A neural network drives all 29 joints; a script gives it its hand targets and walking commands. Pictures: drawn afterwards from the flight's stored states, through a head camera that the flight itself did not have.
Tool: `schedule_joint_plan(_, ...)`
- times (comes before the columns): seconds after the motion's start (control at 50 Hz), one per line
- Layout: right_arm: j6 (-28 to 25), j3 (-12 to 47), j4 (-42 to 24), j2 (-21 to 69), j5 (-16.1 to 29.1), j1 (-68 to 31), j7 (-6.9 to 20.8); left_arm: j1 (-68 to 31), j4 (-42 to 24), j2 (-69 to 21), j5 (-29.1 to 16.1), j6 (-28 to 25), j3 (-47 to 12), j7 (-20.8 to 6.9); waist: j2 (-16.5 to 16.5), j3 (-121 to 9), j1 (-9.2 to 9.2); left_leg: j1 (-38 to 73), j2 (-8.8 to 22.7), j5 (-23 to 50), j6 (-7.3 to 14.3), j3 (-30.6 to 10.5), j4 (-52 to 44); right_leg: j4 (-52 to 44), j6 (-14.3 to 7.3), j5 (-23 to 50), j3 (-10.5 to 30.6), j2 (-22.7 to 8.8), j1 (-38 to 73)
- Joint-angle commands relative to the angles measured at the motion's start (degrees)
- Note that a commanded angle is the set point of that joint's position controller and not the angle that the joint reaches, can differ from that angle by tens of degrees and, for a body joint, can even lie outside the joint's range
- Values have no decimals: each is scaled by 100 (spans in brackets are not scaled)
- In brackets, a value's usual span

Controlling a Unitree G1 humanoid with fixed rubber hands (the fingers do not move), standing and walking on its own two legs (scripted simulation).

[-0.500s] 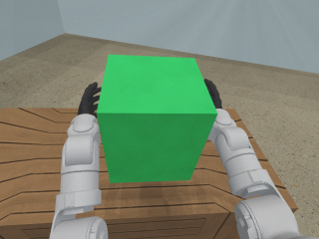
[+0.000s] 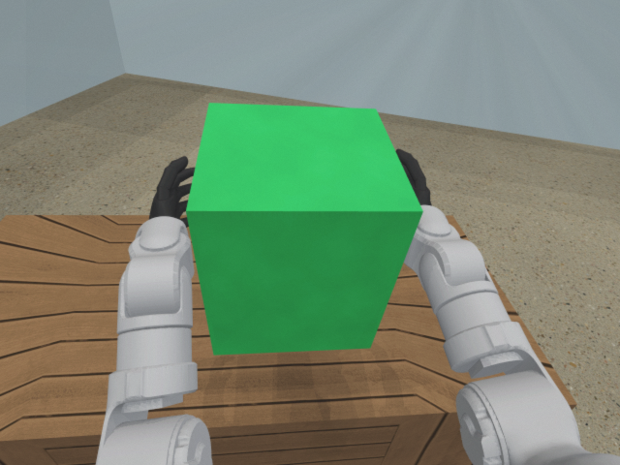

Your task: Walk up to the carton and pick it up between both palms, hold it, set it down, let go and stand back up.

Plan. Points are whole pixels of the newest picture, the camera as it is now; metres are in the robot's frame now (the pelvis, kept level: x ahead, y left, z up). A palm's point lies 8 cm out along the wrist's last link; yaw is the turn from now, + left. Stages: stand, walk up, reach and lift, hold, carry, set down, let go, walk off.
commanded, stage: hold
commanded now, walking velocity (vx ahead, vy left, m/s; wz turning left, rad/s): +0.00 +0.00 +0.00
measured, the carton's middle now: (294, 232) +0.37 +0.00 +0.17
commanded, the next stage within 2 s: none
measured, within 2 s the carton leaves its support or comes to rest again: neither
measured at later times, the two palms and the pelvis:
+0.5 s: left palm (169, 225) +0.36 +0.15 +0.19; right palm (410, 212) +0.37 -0.15 +0.20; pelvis +0.01 +0.00 +0.00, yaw +0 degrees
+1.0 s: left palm (166, 223) +0.36 +0.15 +0.20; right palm (409, 209) +0.37 -0.15 +0.21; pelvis +0.00 +0.00 +0.00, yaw +0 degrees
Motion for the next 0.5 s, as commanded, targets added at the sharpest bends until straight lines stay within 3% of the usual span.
schedule_joint_plan(0.0, -417, 2308, -2153, 3828, 572, -4755, 601, -4278, -804, -3493, -960, -411, -3143, -759, 495, -2484, -43, 1627, -517, 944, 5, 13, 21, -273, 214, 779, -167, 526, -344)
schedule_joint_plan(0.06, -354, 2249, -1849, 3827, 554, -4633, 600, -4295, -689, -3435, -882, -395, -3032, -775, 537, -2218, -34, 1561, -525, 927, -8, 30, -4, -279, 204, 748, -167, 523, -328)
schedule_joint_plan(0.1, -356, 2264, -1951, 3872, 536, -4619, 581, -4293, -697, -3438, -899, -396, -3012, -796, 435, -2249, -33, 1518, -533, 948, 13, 47, 8, -275, 219, 818, -163, 514, -255)
schedule_joint_plan(0.18, -375, 2405, -2285, 3865, 654, -4586, 556, -4319, -1055, -3514, -1007, -420, -3240, -765, 564, -2692, -70, 1798, -508, 1450, -71, 12, 156, -210, 209, 1190, -181, 566, -180)
schedule_joint_plan(0.3, -309, 2385, -2314, 3780, 618, -4456, 534, -4127, -1045, -3396, -945, -352, -3185, -812, 466, -2357, -88, 1587, -557, 1172, -4, 28, 80, -244, 240, 1060, -159, 513, -165)
schedule_joint_plan(0.42, -277, 2504, -2607, 3821, 701, -4416, 480, -3992, -1207, -3325, -918, -321, -3207, -815, 503, -2470, -26, 1648, -578, 1381, -10, 36, 140, -183, 273, 1378, -133, 503, -44)
schedule_joint_plan(0.48, -257, 2487, -2575, 3810, 689, -4326, 481, -4149, -1393, -3328, -1024, -354, -3315, -813, 538, -2519, -94, 1699, -553, 1491, -52, 3, 155, -151, 257, 1412, -165, 531, -61)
